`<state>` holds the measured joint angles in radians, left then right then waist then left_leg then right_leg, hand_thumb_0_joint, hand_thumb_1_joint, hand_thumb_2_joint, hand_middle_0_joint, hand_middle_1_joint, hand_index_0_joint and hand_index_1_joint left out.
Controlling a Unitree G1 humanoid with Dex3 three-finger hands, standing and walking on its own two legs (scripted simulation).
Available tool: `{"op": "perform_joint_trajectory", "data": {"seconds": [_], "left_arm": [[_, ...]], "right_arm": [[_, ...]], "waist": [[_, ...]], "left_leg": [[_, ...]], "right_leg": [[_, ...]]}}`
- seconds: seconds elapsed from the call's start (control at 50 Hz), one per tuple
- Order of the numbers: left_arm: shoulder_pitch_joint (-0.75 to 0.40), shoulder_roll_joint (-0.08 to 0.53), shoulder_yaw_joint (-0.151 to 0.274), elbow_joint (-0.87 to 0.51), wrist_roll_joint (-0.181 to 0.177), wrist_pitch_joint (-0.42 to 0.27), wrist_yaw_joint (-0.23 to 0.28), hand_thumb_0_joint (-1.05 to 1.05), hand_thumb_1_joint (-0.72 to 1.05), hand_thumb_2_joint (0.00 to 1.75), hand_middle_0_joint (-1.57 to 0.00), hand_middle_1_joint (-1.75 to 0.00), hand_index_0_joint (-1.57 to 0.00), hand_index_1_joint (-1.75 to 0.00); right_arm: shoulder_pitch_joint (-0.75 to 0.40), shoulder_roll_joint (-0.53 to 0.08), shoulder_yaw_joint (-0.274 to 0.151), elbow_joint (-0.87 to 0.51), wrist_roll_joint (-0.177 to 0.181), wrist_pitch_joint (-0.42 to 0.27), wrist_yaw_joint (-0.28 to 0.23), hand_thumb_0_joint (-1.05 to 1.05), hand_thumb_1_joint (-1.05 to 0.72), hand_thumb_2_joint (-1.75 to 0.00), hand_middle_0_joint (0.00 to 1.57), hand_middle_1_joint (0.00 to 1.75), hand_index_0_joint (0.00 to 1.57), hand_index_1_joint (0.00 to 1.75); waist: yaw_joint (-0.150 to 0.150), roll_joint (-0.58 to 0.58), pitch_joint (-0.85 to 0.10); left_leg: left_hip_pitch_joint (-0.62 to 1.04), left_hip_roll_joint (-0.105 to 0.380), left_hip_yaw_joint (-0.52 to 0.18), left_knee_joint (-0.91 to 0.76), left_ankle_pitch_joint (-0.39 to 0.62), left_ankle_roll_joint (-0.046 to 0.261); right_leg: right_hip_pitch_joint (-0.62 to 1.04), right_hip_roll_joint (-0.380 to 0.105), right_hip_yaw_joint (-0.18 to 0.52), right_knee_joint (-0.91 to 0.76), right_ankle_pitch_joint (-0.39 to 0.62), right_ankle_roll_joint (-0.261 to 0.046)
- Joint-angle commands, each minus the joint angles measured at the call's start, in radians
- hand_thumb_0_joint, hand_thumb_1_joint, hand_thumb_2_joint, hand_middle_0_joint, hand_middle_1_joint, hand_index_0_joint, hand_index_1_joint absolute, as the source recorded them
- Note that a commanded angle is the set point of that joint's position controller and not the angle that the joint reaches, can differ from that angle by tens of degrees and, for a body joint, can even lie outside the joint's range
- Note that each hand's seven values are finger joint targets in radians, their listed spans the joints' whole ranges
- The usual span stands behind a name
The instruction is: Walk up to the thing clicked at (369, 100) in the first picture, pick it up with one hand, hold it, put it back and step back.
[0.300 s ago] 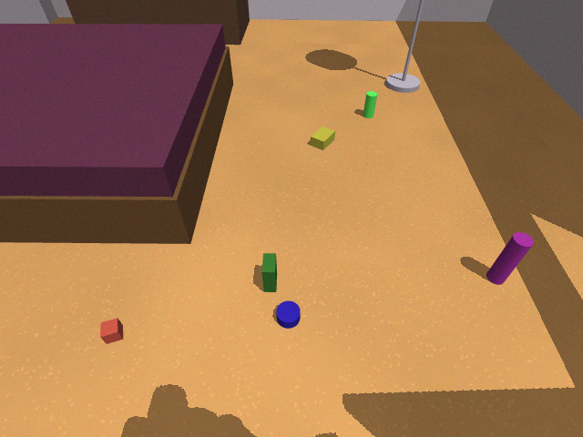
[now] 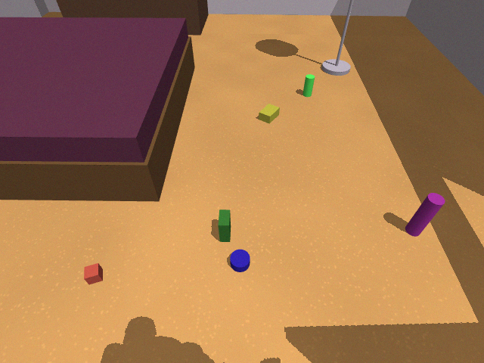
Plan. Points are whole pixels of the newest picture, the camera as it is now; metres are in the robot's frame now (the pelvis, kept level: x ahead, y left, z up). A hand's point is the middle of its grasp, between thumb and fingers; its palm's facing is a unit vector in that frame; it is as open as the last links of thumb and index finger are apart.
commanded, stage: stand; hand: left
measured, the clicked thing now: (308, 85) +2.18 -0.53 -0.70
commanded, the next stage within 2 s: walk up in 0.82 s
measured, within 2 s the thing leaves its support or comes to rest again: neither
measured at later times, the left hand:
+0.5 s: hand out of the picture +0.08 +0.25 -0.16, palm faces -0.03 -0.94 -0.34, open 7.4 cm
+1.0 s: hand out of the picture +0.12 +0.25 -0.14, palm faces -0.12 -0.93 -0.34, open 7.4 cm
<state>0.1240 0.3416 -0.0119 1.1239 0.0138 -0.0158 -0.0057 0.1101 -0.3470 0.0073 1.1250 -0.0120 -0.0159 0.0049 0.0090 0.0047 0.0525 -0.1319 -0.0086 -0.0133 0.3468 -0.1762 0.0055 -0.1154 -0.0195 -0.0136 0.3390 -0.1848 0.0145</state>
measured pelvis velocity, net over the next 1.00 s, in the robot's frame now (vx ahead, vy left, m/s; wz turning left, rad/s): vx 0.03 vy -0.02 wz -0.09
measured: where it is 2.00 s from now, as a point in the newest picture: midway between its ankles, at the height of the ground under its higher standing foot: (295, 298)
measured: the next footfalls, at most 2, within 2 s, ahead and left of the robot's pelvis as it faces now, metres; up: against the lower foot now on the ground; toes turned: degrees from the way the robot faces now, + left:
right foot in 1.18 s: +0.19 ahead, -0.25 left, +0.00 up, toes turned -15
left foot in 1.60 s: +0.50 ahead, -0.04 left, +0.00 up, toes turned -8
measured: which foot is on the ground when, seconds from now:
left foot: down 0.00-1.00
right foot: down 0.00-0.86, up 0.88-1.00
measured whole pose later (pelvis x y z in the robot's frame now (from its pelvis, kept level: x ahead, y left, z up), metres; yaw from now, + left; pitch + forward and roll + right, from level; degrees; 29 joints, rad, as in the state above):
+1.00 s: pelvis +0.03 -0.02 +0.00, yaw -5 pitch -1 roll +1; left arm 0.18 0.42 0.07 1.04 0.04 0.00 -0.11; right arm 0.21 -0.39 -0.08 1.01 -0.05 -0.09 0.04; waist -0.01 -0.02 0.00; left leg -0.10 0.03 0.08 0.36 -0.27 0.03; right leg -0.42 -0.07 0.02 0.85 -0.40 -0.01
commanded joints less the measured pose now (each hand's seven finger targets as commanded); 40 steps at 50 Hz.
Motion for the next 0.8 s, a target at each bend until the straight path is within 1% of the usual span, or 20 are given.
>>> {"op": "perform_joint_trajectory", "data": {"seconds": [0.0,0.06,0.08,0.12,0.2,0.22,0.28,0.34,0.4,0.42,0.46,0.52,0.54,0.6,0.64,0.76,0.78], "left_arm": [[-0.036,0.211,0.044,-0.058,-0.002,-0.017,0.014,0.0,0.9,0.9,-0.2,-0.3,-0.2,-0.3],[-0.031,0.206,0.044,-0.054,-0.001,-0.015,0.014,0.0,0.9,0.9,-0.2,-0.3,-0.2,-0.3],[-0.036,0.214,0.045,-0.057,0.0,-0.015,0.014,0.0,0.9,0.9,-0.2,-0.3,-0.2,-0.3],[-0.03,0.209,0.043,-0.055,-0.003,-0.016,0.013,0.0,0.9,0.9,-0.2,-0.3,-0.2,-0.3],[-0.037,0.214,0.044,-0.059,-0.003,-0.015,0.013,0.0,0.9,0.9,-0.2,-0.3,-0.2,-0.3],[-0.031,0.208,0.043,-0.059,-0.002,-0.015,0.014,0.0,0.9,0.9,-0.2,-0.3,-0.2,-0.3],[-0.037,0.214,0.043,-0.059,-0.001,-0.018,0.017,0.0,0.9,0.9,-0.2,-0.3,-0.2,-0.3],[-0.033,0.215,0.043,-0.06,-0.003,-0.018,0.016,0.0,0.9,0.9,-0.2,-0.3,-0.2,-0.3],[-0.039,0.214,0.044,-0.06,-0.003,-0.016,0.017,0.0,0.9,0.9,-0.2,-0.3,-0.2,-0.3],[-0.036,0.212,0.044,-0.06,-0.003,-0.015,0.016,0.0,0.9,0.9,-0.2,-0.3,-0.2,-0.3],[-0.036,0.211,0.044,-0.06,-0.002,-0.015,0.016,0.0,0.9,0.9,-0.2,-0.3,-0.2,-0.3],[-0.038,0.213,0.043,-0.059,-0.003,-0.018,0.017,0.0,0.9,0.9,-0.2,-0.3,-0.2,-0.3],[-0.041,0.215,0.044,-0.061,-0.002,-0.017,0.017,0.0,0.9,0.9,-0.2,-0.3,-0.2,-0.3],[-0.041,0.211,0.045,-0.059,-0.002,-0.015,0.017,0.0,0.9,0.9,-0.2,-0.3,-0.2,-0.3],[-0.042,0.213,0.047,-0.061,-0.002,-0.016,0.017,0.0,0.9,0.9,-0.2,-0.3,-0.2,-0.3],[-0.042,0.215,0.047,-0.059,-0.003,-0.017,0.017,0.0,0.9,0.9,-0.2,-0.3,-0.2,-0.3],[-0.048,0.217,0.049,-0.062,-0.001,-0.017,0.018,0.0,0.9,0.9,-0.2,-0.3,-0.2,-0.3]], "right_arm": [[-0.039,-0.212,-0.036,-0.063,0.004,-0.019,-0.014,0.0,-0.9,-0.9,0.2,0.3,0.2,0.3],[-0.042,-0.212,-0.036,-0.059,0.007,-0.018,-0.014,0.0,-0.9,-0.9,0.2,0.3,0.2,0.3],[-0.034,-0.205,-0.035,-0.061,0.005,-0.018,-0.014,0.0,-0.9,-0.9,0.2,0.3,0.2,0.3],[-0.04,-0.207,-0.034,-0.06,0.005,-0.019,-0.014,0.0,-0.9,-0.9,0.2,0.3,0.2,0.3],[-0.036,-0.211,-0.035,-0.057,0.005,-0.021,-0.014,0.0,-0.9,-0.9,0.2,0.3,0.2,0.3],[-0.048,-0.216,-0.037,-0.06,0.005,-0.02,-0.014,0.0,-0.9,-0.9,0.2,0.3,0.2,0.3],[-0.04,-0.211,-0.039,-0.059,0.007,-0.017,-0.014,0.0,-0.9,-0.9,0.2,0.3,0.2,0.3],[-0.039,-0.212,-0.038,-0.056,0.005,-0.017,-0.015,0.0,-0.9,-0.9,0.2,0.3,0.2,0.3],[-0.032,-0.209,-0.036,-0.056,0.005,-0.018,-0.015,0.0,-0.9,-0.9,0.2,0.3,0.2,0.3],[-0.034,-0.211,-0.035,-0.055,0.005,-0.018,-0.016,0.0,-0.9,-0.9,0.2,0.3,0.2,0.3],[-0.037,-0.212,-0.035,-0.058,0.004,-0.02,-0.015,0.0,-0.9,-0.9,0.2,0.3,0.2,0.3],[-0.041,-0.208,-0.036,-0.058,0.007,-0.018,-0.015,0.0,-0.9,-0.9,0.2,0.3,0.2,0.3],[-0.037,-0.21,-0.036,-0.059,0.005,-0.018,-0.016,0.0,-0.9,-0.9,0.2,0.3,0.2,0.3],[-0.037,-0.209,-0.035,-0.056,0.006,-0.016,-0.015,0.0,-0.9,-0.9,0.2,0.3,0.2,0.3],[-0.044,-0.213,-0.038,-0.061,0.005,-0.016,-0.016,0.0,-0.9,-0.9,0.2,0.3,0.2,0.3],[-0.042,-0.21,-0.038,-0.059,0.006,-0.017,-0.015,0.0,-0.9,-0.9,0.2,0.3,0.2,0.3],[-0.041,-0.212,-0.04,-0.061,0.005,-0.016,-0.016,0.0,-0.9,-0.9,0.2,0.3,0.2,0.3]], "waist": [[-0.005,-0.001,-0.07],[-0.004,0.005,-0.064],[-0.007,-0.007,-0.068],[-0.004,-0.016,-0.063],[-0.007,-0.002,-0.075],[-0.001,0.0,-0.08],[-0.007,-0.018,-0.091],[-0.006,-0.011,-0.085],[-0.009,-0.007,-0.084],[-0.004,-0.003,-0.08],[-0.004,0.001,-0.094],[-0.005,-0.024,-0.081],[-0.008,-0.02,-0.086],[-0.007,-0.011,-0.063],[-0.005,-0.006,-0.08],[-0.006,-0.013,-0.069],[-0.008,-0.013,-0.083]], "left_leg": [[0.004,0.129,-0.098,-0.056,0.111,0.025],[0.004,0.128,-0.101,-0.061,0.1,0.021],[0.001,0.13,-0.1,-0.064,0.102,0.022],[0.005,0.128,-0.101,-0.063,0.096,0.02],[0.007,0.131,-0.101,-0.061,0.133,0.019],[0.018,0.131,-0.098,-0.052,0.142,0.021],[0.027,0.132,-0.098,-0.043,0.171,0.024],[0.025,0.129,-0.093,-0.047,0.157,0.022],[0.017,0.133,-0.094,-0.051,0.172,0.021],[0.014,0.133,-0.093,-0.054,0.177,0.022],[0.024,0.135,-0.093,-0.051,0.19,0.022],[0.035,0.134,-0.096,-0.05,0.19,0.02],[0.035,0.135,-0.091,-0.048,0.185,0.022],[0.01,0.129,-0.094,-0.06,0.154,0.018],[0.025,0.133,-0.094,-0.055,0.166,0.021],[0.025,0.132,-0.098,-0.062,0.157,0.019],[0.029,0.135,-0.094,-0.055,0.16,0.021]], "right_leg": [[0.007,-0.112,0.086,-0.056,0.093,-0.036],[0.004,-0.109,0.081,-0.052,0.079,-0.036],[0.004,-0.11,0.082,-0.051,0.072,-0.037],[-0.004,-0.109,0.084,-0.057,0.062,-0.036],[0.014,-0.114,0.086,-0.051,0.097,-0.039],[0.01,-0.114,0.083,-0.051,0.102,-0.038],[0.022,-0.116,0.082,-0.053,0.138,-0.038],[0.021,-0.118,0.085,-0.057,0.138,-0.037],[0.031,-0.118,0.084,-0.053,0.149,-0.036],[0.033,-0.117,0.082,-0.051,0.152,-0.036],[0.042,-0.118,0.079,-0.047,0.158,-0.036],[0.025,-0.116,0.077,-0.055,0.151,-0.034],[0.027,-0.119,0.082,-0.058,0.152,-0.034],[0.028,-0.116,0.079,-0.067,0.135,-0.034],[0.033,-0.118,0.08,-0.063,0.14,-0.036],[0.023,-0.117,0.082,-0.071,0.119,-0.036],[0.037,-0.12,0.082,-0.07,0.132,-0.038]]}}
